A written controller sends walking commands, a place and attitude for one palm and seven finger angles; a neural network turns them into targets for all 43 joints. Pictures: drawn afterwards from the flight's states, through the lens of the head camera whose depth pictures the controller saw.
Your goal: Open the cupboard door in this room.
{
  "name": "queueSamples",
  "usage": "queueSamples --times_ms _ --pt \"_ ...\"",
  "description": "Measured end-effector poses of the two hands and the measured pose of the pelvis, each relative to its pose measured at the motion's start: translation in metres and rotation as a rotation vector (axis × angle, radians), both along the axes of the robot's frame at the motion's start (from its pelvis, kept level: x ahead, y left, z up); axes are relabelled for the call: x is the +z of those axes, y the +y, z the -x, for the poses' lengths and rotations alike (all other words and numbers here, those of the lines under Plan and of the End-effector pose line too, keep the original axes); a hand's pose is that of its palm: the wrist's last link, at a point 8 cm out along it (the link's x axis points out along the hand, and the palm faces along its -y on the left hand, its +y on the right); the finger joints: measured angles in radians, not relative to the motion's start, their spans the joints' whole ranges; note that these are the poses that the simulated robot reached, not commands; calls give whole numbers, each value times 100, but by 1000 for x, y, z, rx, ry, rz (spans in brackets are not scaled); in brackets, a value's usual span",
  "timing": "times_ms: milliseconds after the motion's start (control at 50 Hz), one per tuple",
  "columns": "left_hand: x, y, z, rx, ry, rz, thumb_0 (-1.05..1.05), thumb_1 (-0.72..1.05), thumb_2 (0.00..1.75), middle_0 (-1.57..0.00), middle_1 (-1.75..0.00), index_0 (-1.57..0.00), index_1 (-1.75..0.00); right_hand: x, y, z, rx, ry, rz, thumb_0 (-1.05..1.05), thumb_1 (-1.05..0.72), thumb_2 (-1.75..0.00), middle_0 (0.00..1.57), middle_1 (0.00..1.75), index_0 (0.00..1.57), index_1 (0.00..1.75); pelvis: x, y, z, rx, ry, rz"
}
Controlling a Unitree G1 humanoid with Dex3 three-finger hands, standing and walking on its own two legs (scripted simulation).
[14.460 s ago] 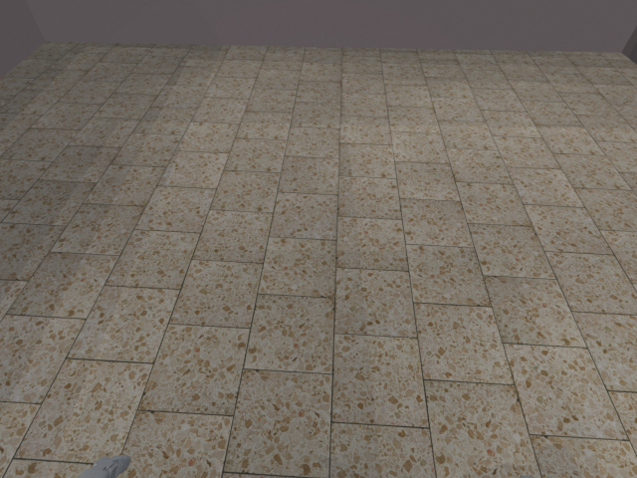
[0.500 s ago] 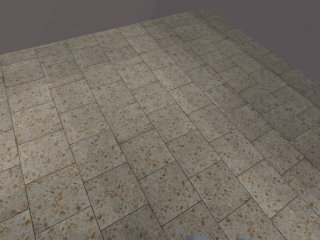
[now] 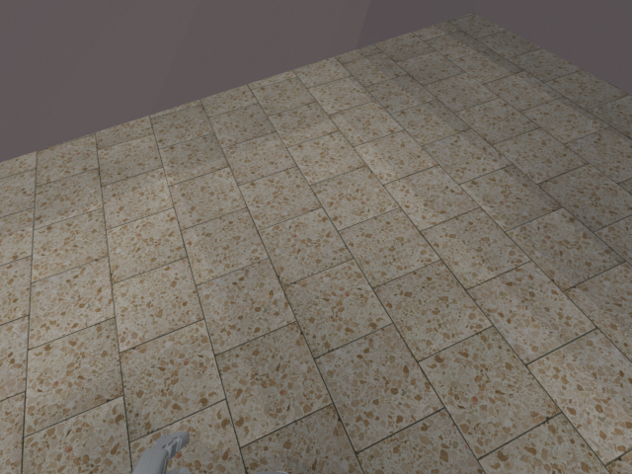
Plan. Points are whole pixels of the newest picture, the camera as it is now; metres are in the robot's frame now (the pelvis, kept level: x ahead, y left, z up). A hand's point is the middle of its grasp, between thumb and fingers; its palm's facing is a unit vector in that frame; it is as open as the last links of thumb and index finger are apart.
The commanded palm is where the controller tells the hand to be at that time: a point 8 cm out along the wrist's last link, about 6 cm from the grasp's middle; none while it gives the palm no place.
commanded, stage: turn or walk to find it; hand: left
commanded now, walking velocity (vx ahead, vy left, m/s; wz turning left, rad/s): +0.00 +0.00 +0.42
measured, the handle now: out of the picture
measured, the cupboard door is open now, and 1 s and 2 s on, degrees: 0 0 0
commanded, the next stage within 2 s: none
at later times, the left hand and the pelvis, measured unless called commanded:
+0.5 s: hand out of the picture -0.09 +0.24 -0.19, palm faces +0.31 -0.92 -0.23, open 7.4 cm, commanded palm none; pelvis -0.04 +0.03 -0.01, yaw +15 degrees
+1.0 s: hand out of the picture -0.02 +0.28 -0.15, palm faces +0.42 -0.88 -0.23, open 7.4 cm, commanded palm none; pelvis -0.05 +0.04 +0.01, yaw +26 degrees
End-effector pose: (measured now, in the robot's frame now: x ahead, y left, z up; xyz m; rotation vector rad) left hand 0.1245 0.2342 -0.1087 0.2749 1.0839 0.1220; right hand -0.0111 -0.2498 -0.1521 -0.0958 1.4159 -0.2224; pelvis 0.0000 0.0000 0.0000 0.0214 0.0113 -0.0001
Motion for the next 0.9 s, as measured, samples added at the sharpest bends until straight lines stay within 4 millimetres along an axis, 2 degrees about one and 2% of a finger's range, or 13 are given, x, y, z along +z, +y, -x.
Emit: queueSamples --times_ms 140,260,360,460,520,600,700,800,900 --pt "4 -9 64 128 76 2 0 91 90 -20 -30 -20 -30 4 -21 -31 98 -28 -5 1 -91 -90 20 30 19 30 7 -13 6 82 -18 -17" --pt "-5 -6 121 241 143 23 0 91 90 -20 -30 -20 -30 9 -19 -65 204 -46 13 1 -91 -90 20 30 19 30 7 -12 12 144 -16 -14" --pt "-16 7 172 325 219 49 0 91 90 -20 -30 -20 -30 17 4 -102 303 -100 34 1 -91 -90 20 30 19 30 5 0 21 191 -8 -1" --pt "-37 32 220 411 278 81 0 90 90 -20 -30 -20 -30 27 45 -139 413 -194 62 1 -91 -90 20 30 19 30 -4 23 32 246 -3 29" --pt "-49 50 240 453 309 94 0 91 90 -20 -30 -20 -30 34 72 -151 463 -252 70 0 -91 -90 20 30 19 30 -8 37 37 263 -9 30" --pt "-43 68 244 479 306 103 1 91 90 -20 -30 -20 -30 48 97 -149 490 -275 76 0 -91 -90 20 30 20 30 2 51 41 290 -21 57" --pt "-34 86 228 488 213 103 1 91 90 -20 -30 -20 -30 53 112 -133 503 -248 67 0 -90 -90 20 30 20 30 11 61 46 327 -30 68" --pt "-27 97 208 489 135 86 0 91 90 -20 -30 -20 -30 47 111 -107 489 -197 55 0 -90 -90 20 30 20 30 12 64 49 360 -34 58" --pt "-19 96 188 488 74 69 0 91 90 -20 -30 -20 -30 38 96 -77 469 -123 47 0 -90 -90 20 30 20 30 11 58 52 402 -33 44"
